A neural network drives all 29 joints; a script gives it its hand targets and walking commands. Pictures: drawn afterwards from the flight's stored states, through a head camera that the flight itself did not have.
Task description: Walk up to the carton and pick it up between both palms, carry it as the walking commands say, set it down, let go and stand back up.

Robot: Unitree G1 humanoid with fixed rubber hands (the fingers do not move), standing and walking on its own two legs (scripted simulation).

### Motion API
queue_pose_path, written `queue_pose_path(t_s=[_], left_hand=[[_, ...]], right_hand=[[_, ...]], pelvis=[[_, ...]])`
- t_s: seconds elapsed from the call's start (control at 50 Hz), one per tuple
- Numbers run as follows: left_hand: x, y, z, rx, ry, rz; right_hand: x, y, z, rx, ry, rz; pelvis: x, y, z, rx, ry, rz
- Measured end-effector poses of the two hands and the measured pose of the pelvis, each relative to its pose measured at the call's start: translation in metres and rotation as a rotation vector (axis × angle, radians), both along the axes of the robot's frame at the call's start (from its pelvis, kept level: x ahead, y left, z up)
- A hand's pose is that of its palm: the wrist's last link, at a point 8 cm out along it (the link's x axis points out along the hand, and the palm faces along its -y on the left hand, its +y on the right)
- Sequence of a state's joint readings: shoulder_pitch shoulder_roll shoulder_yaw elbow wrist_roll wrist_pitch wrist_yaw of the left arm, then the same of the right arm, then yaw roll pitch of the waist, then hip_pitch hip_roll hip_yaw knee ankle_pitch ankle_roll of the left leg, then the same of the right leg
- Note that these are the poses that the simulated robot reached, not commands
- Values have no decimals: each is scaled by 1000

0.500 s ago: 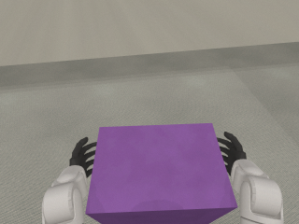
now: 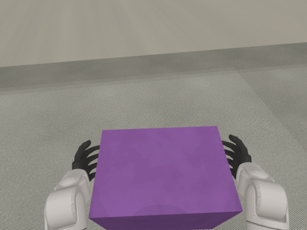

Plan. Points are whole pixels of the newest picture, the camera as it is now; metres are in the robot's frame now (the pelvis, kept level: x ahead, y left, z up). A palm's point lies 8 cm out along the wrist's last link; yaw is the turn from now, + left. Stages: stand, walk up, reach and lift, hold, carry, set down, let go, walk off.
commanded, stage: carry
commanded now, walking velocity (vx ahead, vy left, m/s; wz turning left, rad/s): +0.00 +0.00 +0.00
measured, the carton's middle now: (161, 183) +0.25 +0.00 +0.00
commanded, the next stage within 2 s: none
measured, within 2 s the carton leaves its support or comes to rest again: neither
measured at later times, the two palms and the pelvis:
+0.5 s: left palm (85, 172) +0.24 +0.18 +0.07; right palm (241, 166) +0.25 -0.19 +0.08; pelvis +0.00 +0.00 +0.00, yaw +0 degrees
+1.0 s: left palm (89, 169) +0.25 +0.17 +0.07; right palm (242, 164) +0.26 -0.20 +0.07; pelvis +0.00 -0.01 +0.00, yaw +0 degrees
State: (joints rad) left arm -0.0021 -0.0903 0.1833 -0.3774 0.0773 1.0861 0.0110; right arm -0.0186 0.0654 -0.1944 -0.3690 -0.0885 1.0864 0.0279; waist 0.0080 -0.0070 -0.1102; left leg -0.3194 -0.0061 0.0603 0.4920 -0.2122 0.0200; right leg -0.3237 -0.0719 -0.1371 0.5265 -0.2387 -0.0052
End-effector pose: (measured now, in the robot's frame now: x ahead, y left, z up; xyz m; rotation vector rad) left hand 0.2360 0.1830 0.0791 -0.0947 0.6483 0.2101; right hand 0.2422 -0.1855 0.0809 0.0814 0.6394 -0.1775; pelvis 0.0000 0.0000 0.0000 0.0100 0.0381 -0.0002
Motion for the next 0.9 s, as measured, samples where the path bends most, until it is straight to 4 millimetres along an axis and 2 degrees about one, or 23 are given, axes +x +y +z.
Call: queue_pose_path(t_s=[0.9], left_hand=[[15, -9, -11, 13, 7, -16]], right_hand=[[13, -9, -11, -17, 8, 3]], pelvis=[[1, -7, 0, -1, 7, -3]])
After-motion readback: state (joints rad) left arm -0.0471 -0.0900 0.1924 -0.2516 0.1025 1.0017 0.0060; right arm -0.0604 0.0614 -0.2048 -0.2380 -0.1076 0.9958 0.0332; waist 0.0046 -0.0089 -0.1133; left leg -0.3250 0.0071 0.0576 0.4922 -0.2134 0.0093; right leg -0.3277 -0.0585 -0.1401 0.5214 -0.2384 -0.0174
